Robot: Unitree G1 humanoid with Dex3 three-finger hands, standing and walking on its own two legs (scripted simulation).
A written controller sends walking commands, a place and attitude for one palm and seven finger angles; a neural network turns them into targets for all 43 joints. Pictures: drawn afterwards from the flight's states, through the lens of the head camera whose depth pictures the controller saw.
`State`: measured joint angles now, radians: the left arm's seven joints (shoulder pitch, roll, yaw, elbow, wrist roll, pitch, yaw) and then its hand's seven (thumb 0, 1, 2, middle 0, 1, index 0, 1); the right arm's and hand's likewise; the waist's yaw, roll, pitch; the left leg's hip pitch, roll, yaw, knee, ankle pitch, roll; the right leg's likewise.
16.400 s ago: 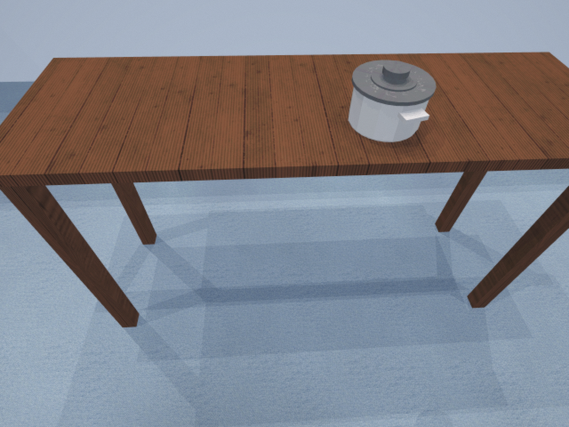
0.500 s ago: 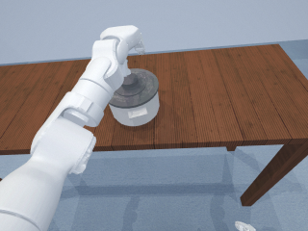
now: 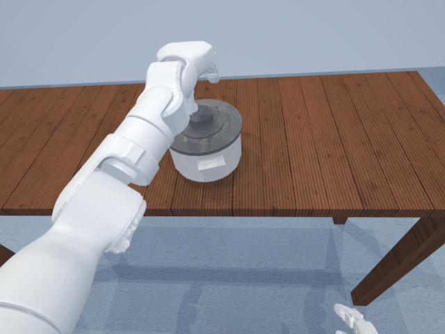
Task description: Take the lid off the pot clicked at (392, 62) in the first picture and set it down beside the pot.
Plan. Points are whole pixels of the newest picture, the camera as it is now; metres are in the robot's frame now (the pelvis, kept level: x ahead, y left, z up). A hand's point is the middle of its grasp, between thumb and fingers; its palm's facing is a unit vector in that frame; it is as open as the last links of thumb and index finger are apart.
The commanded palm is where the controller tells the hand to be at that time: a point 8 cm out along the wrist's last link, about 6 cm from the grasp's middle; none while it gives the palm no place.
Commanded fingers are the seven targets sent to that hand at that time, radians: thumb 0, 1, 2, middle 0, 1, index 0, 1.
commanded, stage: move the open hand above the knob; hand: left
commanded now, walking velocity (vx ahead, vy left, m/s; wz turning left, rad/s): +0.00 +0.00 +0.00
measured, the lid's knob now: (199, 115) +0.50 +0.04 +0.14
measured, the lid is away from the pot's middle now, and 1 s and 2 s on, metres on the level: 0.00 0.00 0.00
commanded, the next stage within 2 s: lower the open fingers around the knob in 0.04 s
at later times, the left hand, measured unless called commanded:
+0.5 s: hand (193, 103) +0.47 +0.05 +0.18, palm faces -0.28 -0.04 -0.96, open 10.3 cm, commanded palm +0.45 +0.06 +0.24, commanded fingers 0.00 -0.38 1.57 -0.83 -0.08 -0.83 -0.08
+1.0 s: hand (192, 116) +0.47 +0.05 +0.16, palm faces -0.32 -0.02 -0.95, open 10.3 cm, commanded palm +0.46 +0.06 +0.22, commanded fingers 0.00 -0.38 1.57 -0.83 -0.08 -0.83 -0.08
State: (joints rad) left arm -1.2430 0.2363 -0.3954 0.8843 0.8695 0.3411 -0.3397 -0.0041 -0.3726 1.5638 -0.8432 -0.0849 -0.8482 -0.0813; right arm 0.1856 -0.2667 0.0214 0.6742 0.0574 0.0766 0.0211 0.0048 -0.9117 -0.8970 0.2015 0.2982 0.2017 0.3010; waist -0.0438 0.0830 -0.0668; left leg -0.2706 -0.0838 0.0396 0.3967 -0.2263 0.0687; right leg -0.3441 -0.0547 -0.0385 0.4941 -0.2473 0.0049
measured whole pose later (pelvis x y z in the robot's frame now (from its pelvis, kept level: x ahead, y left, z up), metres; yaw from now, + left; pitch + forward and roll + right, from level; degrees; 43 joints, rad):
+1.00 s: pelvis +0.00 +0.00 +0.00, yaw +0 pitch +6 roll +1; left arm -1.17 0.22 -0.39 0.94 0.85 0.33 -0.35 0.00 -0.37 1.56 -0.84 -0.09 -0.84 -0.08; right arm 0.23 -0.27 0.01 0.69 0.05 0.09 0.02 0.00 -0.91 -0.90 0.20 0.30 0.20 0.30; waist -0.07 0.08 -0.06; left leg -0.28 -0.08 0.04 0.40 -0.23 0.07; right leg -0.35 -0.05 -0.03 0.49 -0.25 0.01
